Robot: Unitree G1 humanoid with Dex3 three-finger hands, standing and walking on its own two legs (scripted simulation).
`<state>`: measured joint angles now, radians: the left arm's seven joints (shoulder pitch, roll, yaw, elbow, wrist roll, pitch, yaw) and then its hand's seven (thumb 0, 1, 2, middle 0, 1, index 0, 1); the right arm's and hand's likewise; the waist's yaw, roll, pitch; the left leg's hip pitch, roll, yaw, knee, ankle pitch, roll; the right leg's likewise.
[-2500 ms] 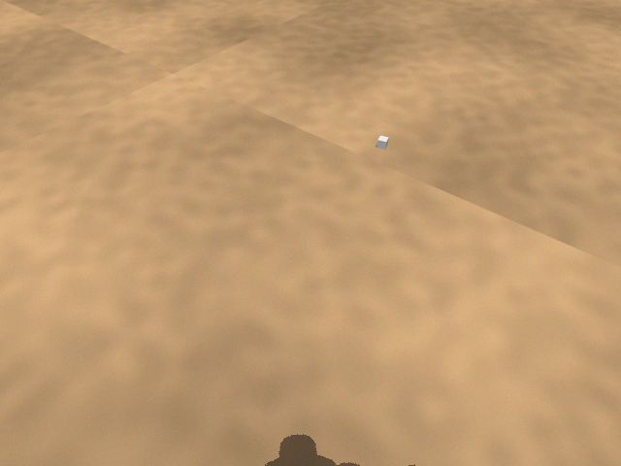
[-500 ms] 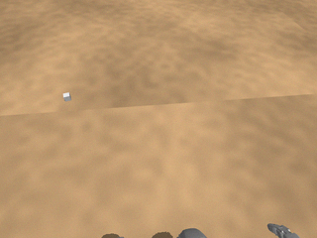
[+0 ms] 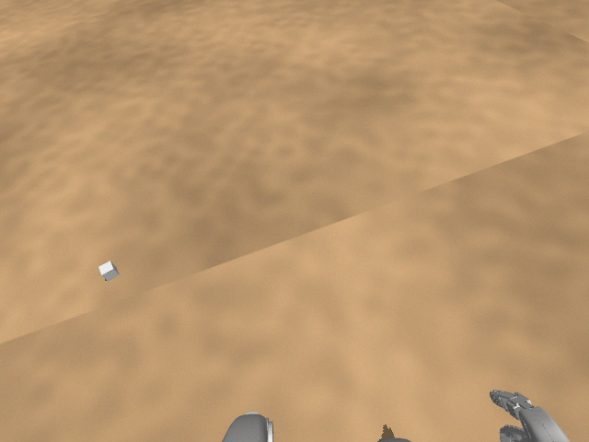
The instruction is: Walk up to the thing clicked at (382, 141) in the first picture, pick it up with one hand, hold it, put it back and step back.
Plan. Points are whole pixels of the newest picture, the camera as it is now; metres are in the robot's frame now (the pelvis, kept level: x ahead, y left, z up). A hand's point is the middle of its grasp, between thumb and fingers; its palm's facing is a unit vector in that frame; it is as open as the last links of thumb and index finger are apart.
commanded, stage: walk up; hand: left
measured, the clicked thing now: (109, 271) +0.92 +0.81 -0.72
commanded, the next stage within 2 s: none
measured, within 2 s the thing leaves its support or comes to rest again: neither
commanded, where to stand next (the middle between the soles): +0.48 +0.93 m, yaw -49 degrees
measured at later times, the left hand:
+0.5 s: hand (19, 368) +0.31 +0.49 -0.11, palm faces -0.30 -0.76 -0.58, open 7.4 cm
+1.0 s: hand out of the picture +0.48 +0.68 -0.13, palm faces -0.36 -0.69 -0.63, open 7.4 cm
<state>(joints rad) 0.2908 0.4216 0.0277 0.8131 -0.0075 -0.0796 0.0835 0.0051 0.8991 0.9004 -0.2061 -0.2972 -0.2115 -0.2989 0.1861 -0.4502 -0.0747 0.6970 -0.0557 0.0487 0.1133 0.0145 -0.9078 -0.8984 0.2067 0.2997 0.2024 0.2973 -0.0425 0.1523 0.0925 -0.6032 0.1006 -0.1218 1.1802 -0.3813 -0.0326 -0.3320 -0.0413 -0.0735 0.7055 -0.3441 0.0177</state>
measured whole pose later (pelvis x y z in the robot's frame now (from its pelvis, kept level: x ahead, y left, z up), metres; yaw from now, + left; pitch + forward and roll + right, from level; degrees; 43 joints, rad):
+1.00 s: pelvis +0.27 +0.41 -0.02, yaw -24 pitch +0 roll -1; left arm 0.27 0.50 0.07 0.86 0.01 -0.04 0.13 0.01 0.90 0.90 -0.21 -0.30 -0.21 -0.30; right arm 0.20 -0.45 -0.12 0.66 -0.08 0.06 0.07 0.01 -0.91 -0.90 0.21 0.30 0.20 0.30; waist -0.04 0.06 0.12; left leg -0.47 0.07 0.03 0.96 -0.50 -0.01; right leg -0.67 -0.03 0.11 1.21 -0.54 -0.04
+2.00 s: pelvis +0.37 +0.85 -0.01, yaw -39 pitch -2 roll -1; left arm 0.26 0.39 0.03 0.78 0.02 -0.05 0.12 0.01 0.90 0.90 -0.21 -0.30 -0.22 -0.30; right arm 0.26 -0.44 -0.10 0.67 -0.06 0.13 0.05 0.01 -0.91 -0.90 0.21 0.30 0.20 0.30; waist -0.03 0.12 0.18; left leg -0.63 -0.01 -0.10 1.41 -0.46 -0.02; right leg -0.46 -0.03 -0.03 0.81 -0.31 -0.03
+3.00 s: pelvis +0.39 +1.04 +0.00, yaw -52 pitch -3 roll +0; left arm 0.18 0.41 0.06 0.99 0.03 -0.04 0.00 0.01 0.90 0.90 -0.20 -0.30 -0.21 -0.30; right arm 0.22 -0.40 -0.02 0.96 -0.01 -0.01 0.01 0.01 -0.90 -0.90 0.21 0.30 0.20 0.30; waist -0.02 0.03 0.06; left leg -0.32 0.09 0.09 0.75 -0.41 0.00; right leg -0.32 -0.01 -0.02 0.70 -0.32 -0.02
